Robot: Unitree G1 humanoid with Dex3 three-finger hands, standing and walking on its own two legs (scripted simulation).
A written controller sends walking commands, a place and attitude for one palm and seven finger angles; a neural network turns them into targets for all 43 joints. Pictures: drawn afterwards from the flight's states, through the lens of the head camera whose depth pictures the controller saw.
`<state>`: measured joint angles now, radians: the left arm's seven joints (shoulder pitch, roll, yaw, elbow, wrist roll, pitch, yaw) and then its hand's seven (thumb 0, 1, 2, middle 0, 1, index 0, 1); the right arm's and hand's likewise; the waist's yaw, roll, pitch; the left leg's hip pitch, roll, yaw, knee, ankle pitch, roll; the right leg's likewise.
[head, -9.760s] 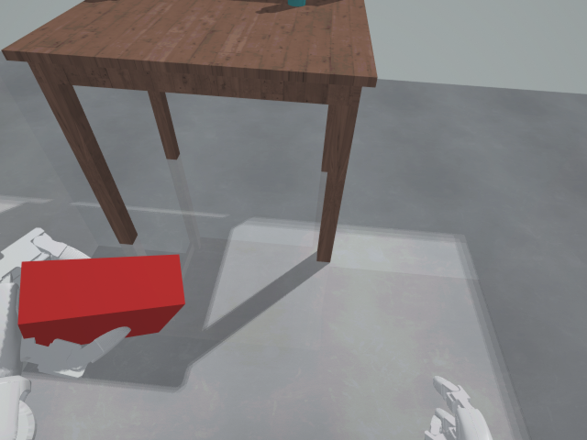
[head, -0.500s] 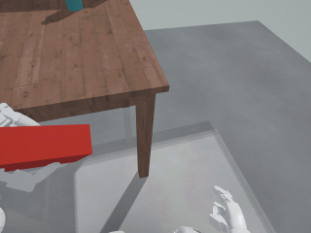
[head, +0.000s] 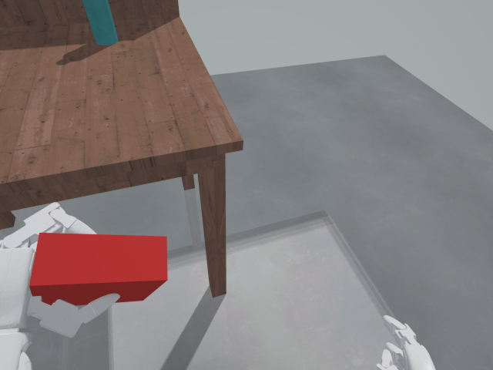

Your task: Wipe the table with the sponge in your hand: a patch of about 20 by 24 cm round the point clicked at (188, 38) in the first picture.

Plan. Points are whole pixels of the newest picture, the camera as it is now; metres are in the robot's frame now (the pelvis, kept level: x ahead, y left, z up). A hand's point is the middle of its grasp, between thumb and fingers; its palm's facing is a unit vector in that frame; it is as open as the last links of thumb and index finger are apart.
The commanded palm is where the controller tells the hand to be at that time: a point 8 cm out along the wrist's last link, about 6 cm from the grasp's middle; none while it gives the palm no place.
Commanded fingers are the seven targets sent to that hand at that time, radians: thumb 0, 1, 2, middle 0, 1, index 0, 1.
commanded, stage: come to a stop and stand still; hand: left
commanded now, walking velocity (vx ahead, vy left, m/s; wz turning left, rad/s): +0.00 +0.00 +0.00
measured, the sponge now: (119, 272) +0.21 +0.18 +0.12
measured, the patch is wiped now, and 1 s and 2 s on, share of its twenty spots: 0.00 0.00 0.00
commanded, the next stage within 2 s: look again from close up in 0.98 s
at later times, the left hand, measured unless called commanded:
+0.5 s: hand (23, 227) +0.24 +0.30 +0.16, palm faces +0.40 -0.83 -0.39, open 9.7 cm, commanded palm +0.18 +0.32 +0.18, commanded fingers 0.00 0.10 1.30 -1.20 -1.60 -1.20 -1.60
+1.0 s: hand (33, 212) +0.25 +0.29 +0.17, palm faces +0.40 -0.84 -0.37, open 9.7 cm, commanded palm +0.20 +0.32 +0.18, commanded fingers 0.00 0.10 1.30 -1.20 -1.60 -1.20 -1.60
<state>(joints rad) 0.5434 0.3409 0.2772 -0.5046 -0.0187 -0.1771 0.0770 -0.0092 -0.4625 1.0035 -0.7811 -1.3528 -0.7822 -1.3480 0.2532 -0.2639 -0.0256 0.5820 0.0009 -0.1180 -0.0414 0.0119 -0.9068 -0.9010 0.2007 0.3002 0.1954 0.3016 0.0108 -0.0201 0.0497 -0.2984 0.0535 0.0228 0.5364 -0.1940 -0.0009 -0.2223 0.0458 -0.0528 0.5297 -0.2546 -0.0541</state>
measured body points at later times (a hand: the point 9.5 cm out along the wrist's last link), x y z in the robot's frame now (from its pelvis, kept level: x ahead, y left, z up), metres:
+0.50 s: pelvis +0.02 +0.04 +0.01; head +0.04 +0.07 +0.46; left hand +0.21 +0.34 +0.18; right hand +0.20 -0.15 -0.07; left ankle +0.07 +0.13 -0.73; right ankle +0.02 -0.08 -0.73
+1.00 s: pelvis +0.04 +0.04 +0.01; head +0.05 +0.06 +0.46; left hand +0.23 +0.34 +0.19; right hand +0.23 -0.18 -0.06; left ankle +0.07 +0.13 -0.73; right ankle +0.03 -0.08 -0.73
